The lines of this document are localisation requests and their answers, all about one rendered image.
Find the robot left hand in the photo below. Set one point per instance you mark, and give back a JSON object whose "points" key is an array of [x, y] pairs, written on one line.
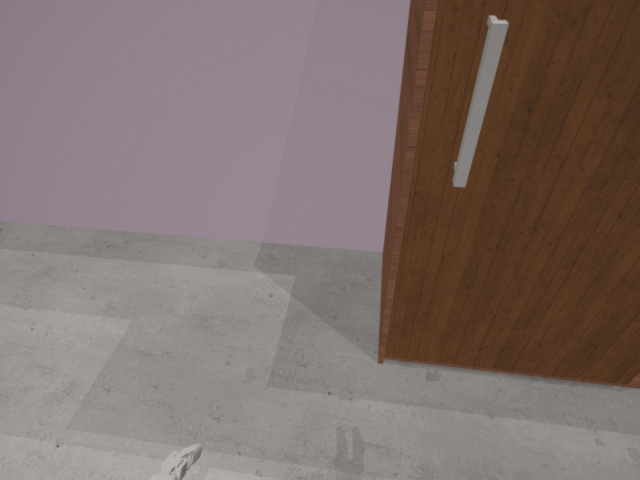
{"points": [[177, 463]]}

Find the wardrobe door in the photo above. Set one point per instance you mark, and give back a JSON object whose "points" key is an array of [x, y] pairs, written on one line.
{"points": [[534, 266]]}

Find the handle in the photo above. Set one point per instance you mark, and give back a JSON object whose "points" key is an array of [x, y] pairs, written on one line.
{"points": [[489, 62]]}

